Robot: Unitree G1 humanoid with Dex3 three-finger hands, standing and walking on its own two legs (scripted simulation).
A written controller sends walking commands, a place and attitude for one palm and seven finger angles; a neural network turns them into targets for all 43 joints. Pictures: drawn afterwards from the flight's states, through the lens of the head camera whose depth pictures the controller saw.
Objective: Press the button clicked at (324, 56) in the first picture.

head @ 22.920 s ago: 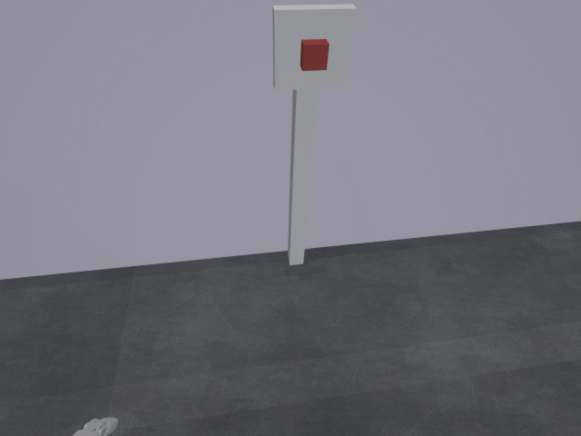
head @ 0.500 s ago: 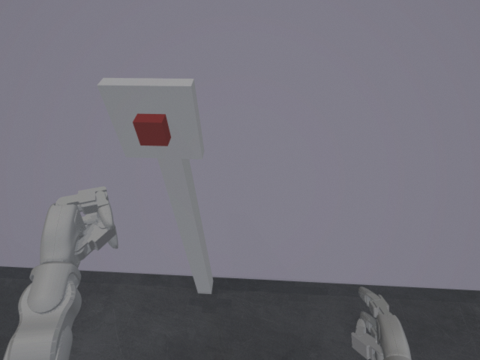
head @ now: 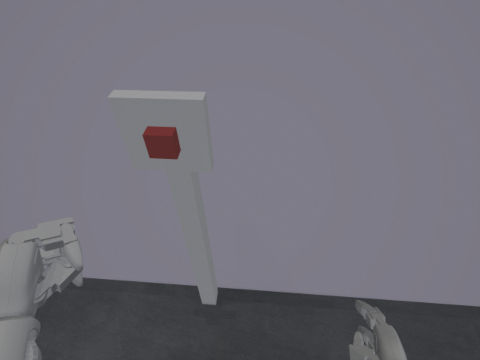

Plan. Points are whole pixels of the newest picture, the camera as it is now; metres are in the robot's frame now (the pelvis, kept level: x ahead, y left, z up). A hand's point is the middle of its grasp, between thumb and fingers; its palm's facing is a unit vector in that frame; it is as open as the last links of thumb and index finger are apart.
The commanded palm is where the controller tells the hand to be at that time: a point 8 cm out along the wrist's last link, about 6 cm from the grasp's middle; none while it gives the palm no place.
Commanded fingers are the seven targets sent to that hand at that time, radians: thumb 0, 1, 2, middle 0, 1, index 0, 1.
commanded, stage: draw the hand back to the body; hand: left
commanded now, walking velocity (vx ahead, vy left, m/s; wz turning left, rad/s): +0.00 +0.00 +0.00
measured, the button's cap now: (163, 141) +0.47 +0.22 +0.13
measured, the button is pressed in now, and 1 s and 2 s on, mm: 0 0 0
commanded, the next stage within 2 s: step back with the hand held close in 0.32 s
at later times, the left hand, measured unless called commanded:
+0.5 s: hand (61, 269) +0.17 +0.24 +0.16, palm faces +0.41 -0.82 -0.39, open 3.1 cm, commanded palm +0.12 +0.28 +0.17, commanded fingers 0.00 0.90 0.90 -1.30 -1.50 -1.30 -1.50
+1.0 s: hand (20, 315) +0.12 +0.26 +0.15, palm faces +0.33 -0.81 -0.48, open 3.1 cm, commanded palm +0.06 +0.30 +0.17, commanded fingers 0.00 0.90 0.90 -1.30 -1.50 -1.30 -1.50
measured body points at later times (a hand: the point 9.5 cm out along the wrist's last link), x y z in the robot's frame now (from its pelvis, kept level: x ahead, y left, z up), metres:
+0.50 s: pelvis -0.01 +0.00 +0.00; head -0.03 -0.02 +0.45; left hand +0.14 +0.28 +0.19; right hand +0.18 -0.21 -0.08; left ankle -0.01 +0.10 -0.74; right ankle -0.03 -0.11 -0.74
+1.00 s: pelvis -0.07 +0.02 -0.01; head -0.06 +0.03 +0.44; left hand +0.09 +0.30 +0.18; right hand +0.11 -0.22 -0.08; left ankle -0.01 +0.10 -0.74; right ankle -0.03 -0.11 -0.74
